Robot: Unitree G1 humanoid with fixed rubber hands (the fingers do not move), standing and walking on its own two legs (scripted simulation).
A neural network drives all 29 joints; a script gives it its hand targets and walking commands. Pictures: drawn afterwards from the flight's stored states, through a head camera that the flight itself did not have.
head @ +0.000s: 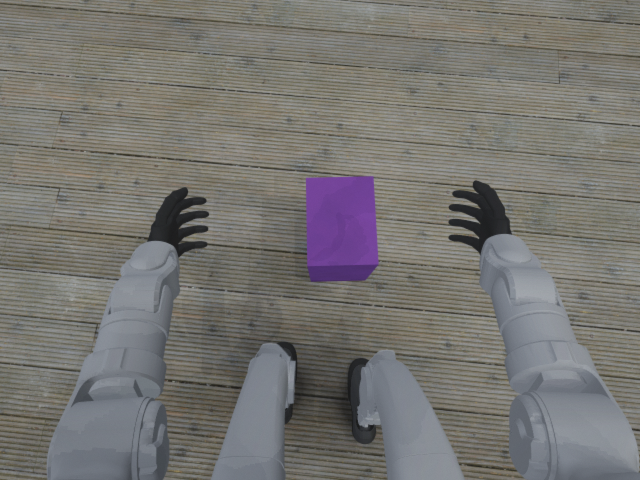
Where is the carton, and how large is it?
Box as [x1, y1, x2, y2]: [306, 176, 378, 281]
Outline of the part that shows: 372,176 306,178 307,266 311,281 363,280 378,264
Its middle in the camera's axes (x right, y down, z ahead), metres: +0.04 -0.02 +0.97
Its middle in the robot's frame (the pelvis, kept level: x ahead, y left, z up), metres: +0.51 -0.03 -0.55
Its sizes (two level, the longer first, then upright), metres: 0.201 0.152 0.265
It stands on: the floor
